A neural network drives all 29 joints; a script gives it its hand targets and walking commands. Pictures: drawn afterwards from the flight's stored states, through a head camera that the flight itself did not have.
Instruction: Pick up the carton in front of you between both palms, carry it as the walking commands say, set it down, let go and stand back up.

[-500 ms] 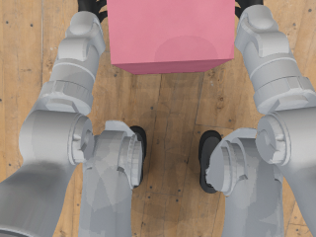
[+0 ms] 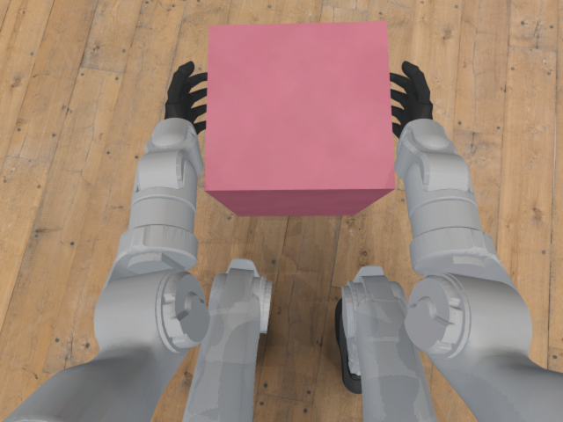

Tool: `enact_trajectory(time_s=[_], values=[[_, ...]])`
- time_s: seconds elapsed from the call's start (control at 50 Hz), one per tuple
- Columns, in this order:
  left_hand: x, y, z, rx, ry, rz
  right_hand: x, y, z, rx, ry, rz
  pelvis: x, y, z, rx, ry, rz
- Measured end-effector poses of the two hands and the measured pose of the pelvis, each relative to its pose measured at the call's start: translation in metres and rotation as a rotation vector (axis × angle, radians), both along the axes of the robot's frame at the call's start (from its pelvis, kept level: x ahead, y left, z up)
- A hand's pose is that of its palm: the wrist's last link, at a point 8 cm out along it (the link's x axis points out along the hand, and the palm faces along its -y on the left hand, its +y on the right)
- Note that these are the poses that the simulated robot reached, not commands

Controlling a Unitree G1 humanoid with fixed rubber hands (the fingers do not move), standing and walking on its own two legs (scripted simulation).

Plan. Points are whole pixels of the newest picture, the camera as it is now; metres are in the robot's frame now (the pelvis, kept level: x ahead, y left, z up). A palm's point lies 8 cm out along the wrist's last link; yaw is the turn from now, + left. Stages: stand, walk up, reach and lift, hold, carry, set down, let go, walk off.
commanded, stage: reach and lift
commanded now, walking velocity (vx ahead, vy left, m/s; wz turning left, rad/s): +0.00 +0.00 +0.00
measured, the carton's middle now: (296, 140) +0.50 +0.03 -0.13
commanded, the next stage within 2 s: none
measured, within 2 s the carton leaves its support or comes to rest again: neither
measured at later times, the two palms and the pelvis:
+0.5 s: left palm (126, 90) +0.45 +0.18 +0.10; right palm (487, 91) +0.46 -0.12 +0.10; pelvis +0.05 +0.01 +0.14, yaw +0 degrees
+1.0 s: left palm out of the picture +0.41 +0.16 +0.25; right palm out of the picture +0.42 -0.14 +0.26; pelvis +0.09 +0.00 +0.27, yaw +0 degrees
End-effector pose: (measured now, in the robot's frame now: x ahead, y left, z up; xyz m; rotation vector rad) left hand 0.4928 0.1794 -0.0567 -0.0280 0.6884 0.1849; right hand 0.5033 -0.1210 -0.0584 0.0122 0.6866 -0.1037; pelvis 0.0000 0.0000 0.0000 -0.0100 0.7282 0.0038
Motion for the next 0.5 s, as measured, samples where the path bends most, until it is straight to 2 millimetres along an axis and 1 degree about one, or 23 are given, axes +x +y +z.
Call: enact_trajectory(time_s=[0.08, 0.14, 0.34, 0.5], values=[[-0.002, -0.002, 0.017, 0.004, 0.001, -0.005, -0.005, -0.002, 0.014, 0.009, 0.001, -0.009, 0.006, 0.001, 0.015, 0.002, 0.014, -0.004], [-0.007, -0.002, 0.034, 0.003, 0.003, -0.002, -0.009, -0.002, 0.03, 0.014, 0.003, -0.009, 0.013, 0.002, 0.03, 0.003, 0.013, -0.006], [-0.026, 0.002, 0.103, -0.019, 0.018, 0.009, -0.024, 0.002, 0.107, 0.009, 0.02, -0.008, 0.038, 0.004, 0.092, 0.003, -0.065, 0.0], [-0.038, -0.003, 0.153, -0.021, 0.003, -0.004, -0.041, -0.003, 0.158, 0.003, 0.004, -0.02, 0.052, 0.008, 0.136, 0.0, -0.133, 0.007]])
